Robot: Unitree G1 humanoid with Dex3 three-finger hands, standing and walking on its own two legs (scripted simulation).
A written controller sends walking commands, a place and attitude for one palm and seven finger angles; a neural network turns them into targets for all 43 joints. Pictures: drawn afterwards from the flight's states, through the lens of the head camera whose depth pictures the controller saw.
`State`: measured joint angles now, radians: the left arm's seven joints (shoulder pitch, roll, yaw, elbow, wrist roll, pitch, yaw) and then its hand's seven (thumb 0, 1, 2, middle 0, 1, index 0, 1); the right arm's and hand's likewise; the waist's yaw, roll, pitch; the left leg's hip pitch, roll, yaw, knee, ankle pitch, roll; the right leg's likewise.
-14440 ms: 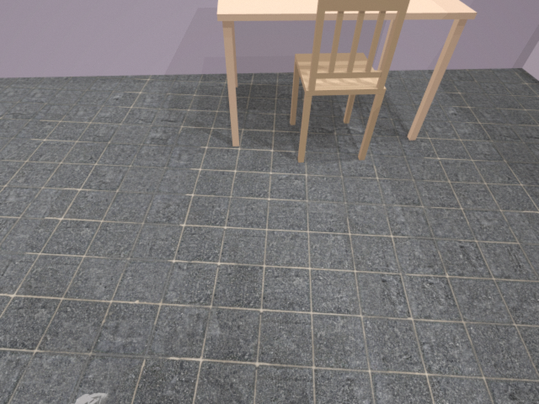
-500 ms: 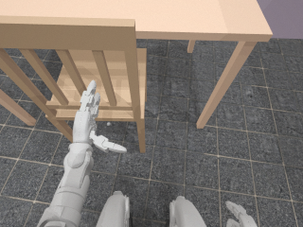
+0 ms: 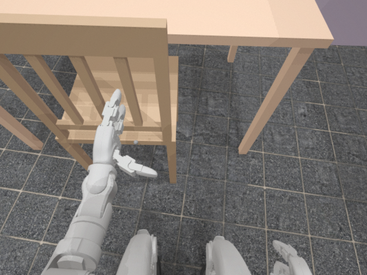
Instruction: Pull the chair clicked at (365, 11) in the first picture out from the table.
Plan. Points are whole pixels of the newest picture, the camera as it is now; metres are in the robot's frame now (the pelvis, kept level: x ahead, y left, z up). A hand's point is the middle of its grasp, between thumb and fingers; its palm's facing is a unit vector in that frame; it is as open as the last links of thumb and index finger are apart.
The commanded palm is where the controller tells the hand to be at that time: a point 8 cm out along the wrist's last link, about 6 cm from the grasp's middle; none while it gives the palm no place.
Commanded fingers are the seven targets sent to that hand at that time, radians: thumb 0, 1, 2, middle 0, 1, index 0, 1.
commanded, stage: push the fingers through the gap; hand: left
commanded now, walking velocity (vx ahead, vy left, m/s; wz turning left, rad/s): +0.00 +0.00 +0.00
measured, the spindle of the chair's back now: (95, 94) +0.53 +0.22 +0.02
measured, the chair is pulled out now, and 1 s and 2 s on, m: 0.00 -0.01 -0.01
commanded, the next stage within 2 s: hook a spindle and tug to test in 1.42 s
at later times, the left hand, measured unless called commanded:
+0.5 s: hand (138, 118) +0.45 +0.10 +0.03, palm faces -0.03 -1.00 -0.02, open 16.9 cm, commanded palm +0.43 +0.16 +0.03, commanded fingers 0.00 -0.50 0.30 -0.06 -0.08 -0.06 -0.08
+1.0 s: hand (140, 99) +0.51 +0.10 +0.03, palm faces -0.01 -1.00 -0.02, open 16.9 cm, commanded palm +0.48 +0.15 +0.03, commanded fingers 0.00 -0.50 0.30 -0.06 -0.08 -0.06 -0.08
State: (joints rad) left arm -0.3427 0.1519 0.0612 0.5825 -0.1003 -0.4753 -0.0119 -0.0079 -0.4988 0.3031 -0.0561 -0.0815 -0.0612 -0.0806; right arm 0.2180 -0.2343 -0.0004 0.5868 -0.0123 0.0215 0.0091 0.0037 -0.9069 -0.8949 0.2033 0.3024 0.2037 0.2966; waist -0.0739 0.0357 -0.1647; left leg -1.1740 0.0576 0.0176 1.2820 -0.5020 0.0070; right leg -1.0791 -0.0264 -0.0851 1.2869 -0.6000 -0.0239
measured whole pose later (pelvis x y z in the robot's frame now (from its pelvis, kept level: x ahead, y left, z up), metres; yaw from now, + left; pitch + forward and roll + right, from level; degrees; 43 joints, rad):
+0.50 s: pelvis +0.00 +0.00 +0.00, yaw -1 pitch +25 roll -2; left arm -0.59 0.20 0.17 0.83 -0.08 -0.49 0.00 -0.01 -0.50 0.30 -0.06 -0.08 -0.06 -0.08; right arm 0.28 -0.24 -0.01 0.62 -0.03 0.04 0.02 0.00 -0.91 -0.89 0.20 0.30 0.20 0.30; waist -0.12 0.04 -0.17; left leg -1.22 0.07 0.03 1.28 -0.50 0.01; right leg -1.13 -0.02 -0.08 1.28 -0.59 -0.02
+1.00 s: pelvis +0.00 +0.01 -0.01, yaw -2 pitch +28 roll -2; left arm -0.82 0.27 0.27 1.04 -0.04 -0.52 0.00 -0.01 -0.50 0.30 -0.06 -0.08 -0.06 -0.08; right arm 0.30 -0.23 0.00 0.63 -0.05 0.09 0.04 0.00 -0.91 -0.89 0.20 0.30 0.20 0.30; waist -0.17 0.05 -0.16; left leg -1.30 0.07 0.02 1.32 -0.51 0.02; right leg -1.20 -0.01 -0.07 1.31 -0.59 -0.02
